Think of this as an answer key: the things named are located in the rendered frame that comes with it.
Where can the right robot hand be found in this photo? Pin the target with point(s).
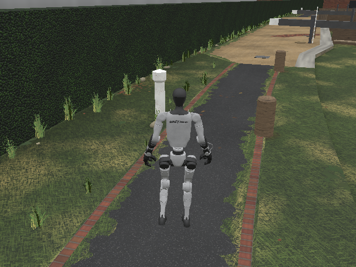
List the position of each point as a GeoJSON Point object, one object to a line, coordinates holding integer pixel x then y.
{"type": "Point", "coordinates": [209, 158]}

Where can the right robot foot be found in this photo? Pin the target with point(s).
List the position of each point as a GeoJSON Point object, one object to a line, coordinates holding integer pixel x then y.
{"type": "Point", "coordinates": [186, 222]}

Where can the left robot upper arm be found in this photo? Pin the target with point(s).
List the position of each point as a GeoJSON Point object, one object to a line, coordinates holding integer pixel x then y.
{"type": "Point", "coordinates": [158, 126]}

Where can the left robot hand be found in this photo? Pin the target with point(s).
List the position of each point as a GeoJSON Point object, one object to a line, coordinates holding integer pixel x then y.
{"type": "Point", "coordinates": [146, 158]}

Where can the robot left shin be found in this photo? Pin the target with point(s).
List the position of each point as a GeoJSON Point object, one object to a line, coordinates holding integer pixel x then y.
{"type": "Point", "coordinates": [163, 199]}

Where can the right robot forearm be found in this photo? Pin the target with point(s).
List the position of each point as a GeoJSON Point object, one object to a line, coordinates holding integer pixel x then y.
{"type": "Point", "coordinates": [205, 147]}

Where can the right robot upper arm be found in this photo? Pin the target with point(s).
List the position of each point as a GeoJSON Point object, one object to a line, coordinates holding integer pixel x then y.
{"type": "Point", "coordinates": [199, 127]}

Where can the left robot forearm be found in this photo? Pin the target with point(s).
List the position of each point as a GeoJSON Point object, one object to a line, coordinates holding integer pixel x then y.
{"type": "Point", "coordinates": [150, 147]}

